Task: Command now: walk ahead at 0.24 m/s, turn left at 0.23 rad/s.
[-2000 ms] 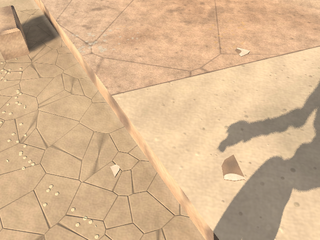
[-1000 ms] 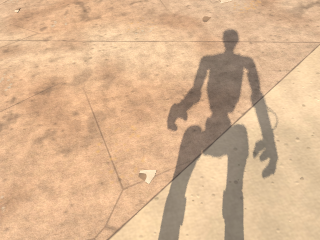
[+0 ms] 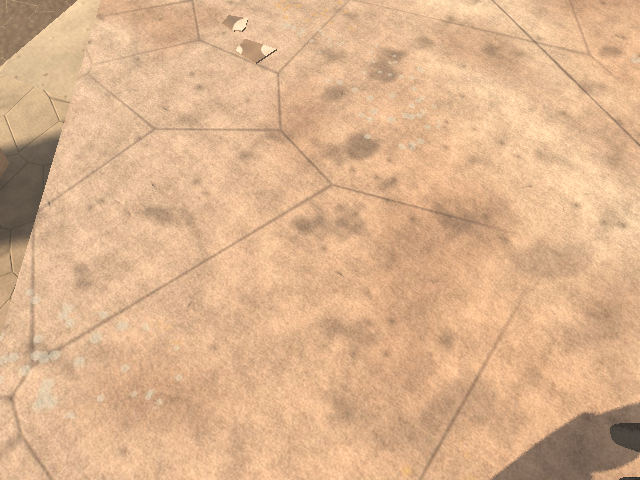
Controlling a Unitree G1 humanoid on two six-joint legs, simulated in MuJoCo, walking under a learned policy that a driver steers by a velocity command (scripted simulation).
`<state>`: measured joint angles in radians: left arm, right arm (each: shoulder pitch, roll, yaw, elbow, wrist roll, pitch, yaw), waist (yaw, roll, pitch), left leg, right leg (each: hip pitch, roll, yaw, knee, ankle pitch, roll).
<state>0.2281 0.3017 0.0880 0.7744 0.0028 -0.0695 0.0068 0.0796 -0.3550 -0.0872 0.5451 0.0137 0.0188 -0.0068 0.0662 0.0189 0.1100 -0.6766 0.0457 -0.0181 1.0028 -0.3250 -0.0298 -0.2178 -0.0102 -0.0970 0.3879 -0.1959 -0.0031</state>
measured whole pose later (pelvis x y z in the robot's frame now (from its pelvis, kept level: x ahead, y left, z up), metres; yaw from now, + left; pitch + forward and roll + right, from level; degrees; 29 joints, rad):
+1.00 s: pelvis +0.13 -0.04 -0.01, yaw -46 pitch +3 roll +1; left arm 0.13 0.35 0.09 0.55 -0.02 0.07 0.03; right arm 0.09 -0.29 -0.09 0.74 0.00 -0.03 -0.01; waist 0.00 -0.04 0.03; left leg -0.33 -0.08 -0.12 0.48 -0.17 0.00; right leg -0.37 0.18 0.34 0.63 -0.31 -0.03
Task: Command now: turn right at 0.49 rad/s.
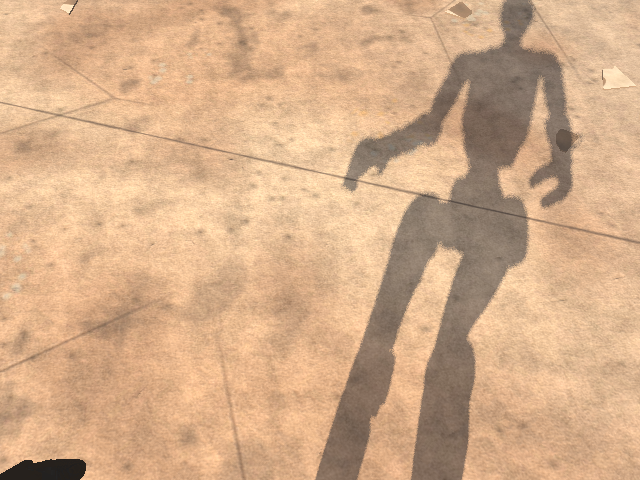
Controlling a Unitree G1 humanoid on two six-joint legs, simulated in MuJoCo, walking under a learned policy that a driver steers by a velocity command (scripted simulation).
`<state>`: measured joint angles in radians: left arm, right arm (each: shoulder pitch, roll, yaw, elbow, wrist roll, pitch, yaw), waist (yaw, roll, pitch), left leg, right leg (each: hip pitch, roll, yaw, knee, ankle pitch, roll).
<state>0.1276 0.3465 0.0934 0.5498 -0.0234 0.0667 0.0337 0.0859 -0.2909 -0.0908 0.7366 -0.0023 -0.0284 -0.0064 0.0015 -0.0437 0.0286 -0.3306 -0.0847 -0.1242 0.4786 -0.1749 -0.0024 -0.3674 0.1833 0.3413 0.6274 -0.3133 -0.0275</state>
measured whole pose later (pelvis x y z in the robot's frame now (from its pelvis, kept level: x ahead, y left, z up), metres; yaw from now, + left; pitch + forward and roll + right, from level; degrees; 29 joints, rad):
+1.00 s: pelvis +0.01 +0.05 +0.01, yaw +41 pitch +3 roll -2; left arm 0.09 0.32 0.08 0.67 0.01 -0.01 0.02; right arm 0.16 -0.33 -0.08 0.58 0.01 0.05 -0.03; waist -0.01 -0.02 0.07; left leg -0.33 -0.10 -0.16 0.48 -0.19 0.06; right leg -0.55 0.01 0.11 0.89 -0.30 0.10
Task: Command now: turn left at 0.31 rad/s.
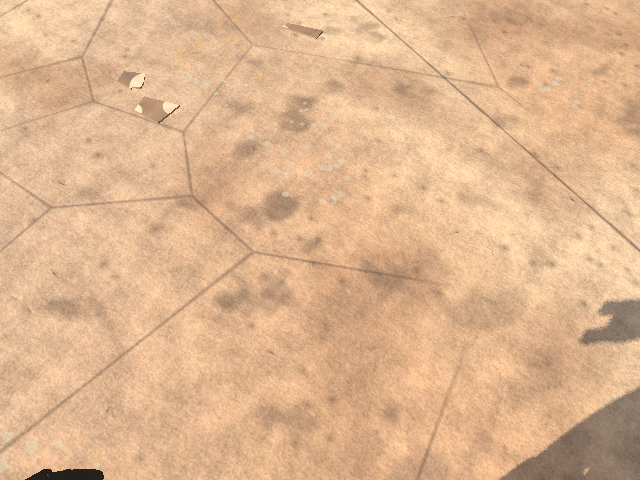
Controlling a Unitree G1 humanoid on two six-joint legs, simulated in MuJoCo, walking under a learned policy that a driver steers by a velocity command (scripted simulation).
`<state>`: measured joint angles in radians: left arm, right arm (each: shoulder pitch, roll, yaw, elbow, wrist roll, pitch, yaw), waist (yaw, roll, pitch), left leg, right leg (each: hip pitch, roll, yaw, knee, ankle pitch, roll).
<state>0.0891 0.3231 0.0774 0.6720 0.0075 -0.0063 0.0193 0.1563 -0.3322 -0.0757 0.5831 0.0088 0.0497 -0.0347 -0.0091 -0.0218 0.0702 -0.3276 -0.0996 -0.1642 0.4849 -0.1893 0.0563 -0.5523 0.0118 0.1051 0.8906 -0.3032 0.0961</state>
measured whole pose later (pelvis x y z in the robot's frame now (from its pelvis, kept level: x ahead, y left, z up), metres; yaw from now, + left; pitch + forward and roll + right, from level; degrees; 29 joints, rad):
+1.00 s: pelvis +0.27 -0.17 -0.05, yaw -44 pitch +1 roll -1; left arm 0.12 0.29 0.05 0.58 -0.04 -0.04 -0.06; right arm 0.49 -0.27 -0.02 0.84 0.00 -0.08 -0.03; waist -0.05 -0.02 0.05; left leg 0.00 0.07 0.11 1.12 -0.43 0.01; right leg -0.55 0.07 -0.13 0.79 -0.28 -0.16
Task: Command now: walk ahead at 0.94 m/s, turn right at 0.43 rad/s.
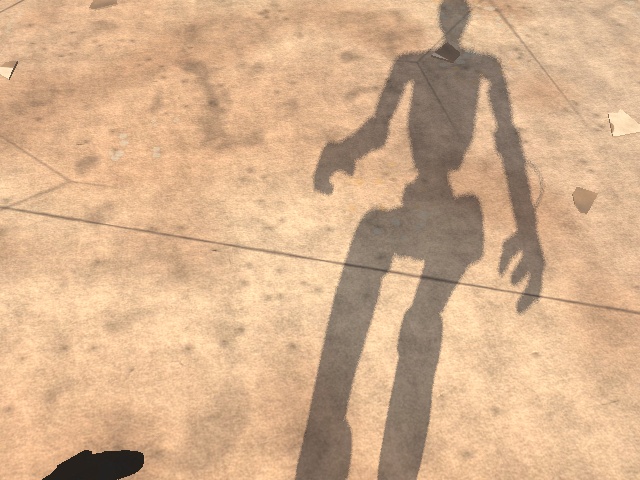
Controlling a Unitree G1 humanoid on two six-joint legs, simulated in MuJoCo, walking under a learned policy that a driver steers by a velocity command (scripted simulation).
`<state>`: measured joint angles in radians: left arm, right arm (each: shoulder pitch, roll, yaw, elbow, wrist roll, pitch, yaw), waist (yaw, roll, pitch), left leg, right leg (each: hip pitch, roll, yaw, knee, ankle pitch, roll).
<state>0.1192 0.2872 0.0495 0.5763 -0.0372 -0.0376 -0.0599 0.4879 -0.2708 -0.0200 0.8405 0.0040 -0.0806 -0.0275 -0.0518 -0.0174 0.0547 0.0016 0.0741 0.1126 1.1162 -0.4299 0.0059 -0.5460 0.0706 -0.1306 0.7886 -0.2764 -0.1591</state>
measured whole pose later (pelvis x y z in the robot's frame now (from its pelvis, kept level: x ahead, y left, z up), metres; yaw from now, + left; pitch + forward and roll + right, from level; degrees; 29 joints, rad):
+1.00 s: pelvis +0.67 +0.06 +0.03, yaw +18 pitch +1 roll +0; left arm 0.16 0.23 0.01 0.72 0.02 -0.07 0.00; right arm 0.19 -0.28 -0.02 0.81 0.00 -0.01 0.00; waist 0.00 0.02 0.03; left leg -0.31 -0.07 -0.08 0.90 -0.58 -0.02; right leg -0.42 0.03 -0.01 0.51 -0.11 -0.03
